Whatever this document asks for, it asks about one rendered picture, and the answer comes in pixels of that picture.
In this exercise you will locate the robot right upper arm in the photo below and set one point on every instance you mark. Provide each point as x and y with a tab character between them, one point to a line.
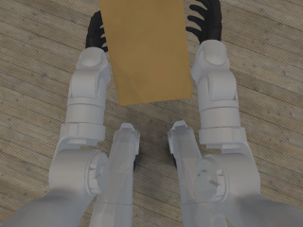
232	183

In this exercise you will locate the robot right forearm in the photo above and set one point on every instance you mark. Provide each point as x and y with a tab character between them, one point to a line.
218	102

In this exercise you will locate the robot left forearm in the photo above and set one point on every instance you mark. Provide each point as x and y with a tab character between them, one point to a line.
86	102

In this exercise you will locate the robot left hand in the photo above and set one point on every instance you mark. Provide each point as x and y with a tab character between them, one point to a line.
93	37

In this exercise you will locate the robot right hand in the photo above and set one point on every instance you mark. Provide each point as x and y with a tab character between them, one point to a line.
211	26

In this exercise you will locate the carton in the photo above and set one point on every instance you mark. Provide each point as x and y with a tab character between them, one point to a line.
147	45

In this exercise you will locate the robot left shin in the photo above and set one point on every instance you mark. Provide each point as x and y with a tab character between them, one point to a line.
125	125

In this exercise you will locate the robot left upper arm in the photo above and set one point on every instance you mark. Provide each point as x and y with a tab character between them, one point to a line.
76	176

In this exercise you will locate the right robot thigh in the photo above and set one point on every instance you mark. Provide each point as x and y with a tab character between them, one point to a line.
195	210

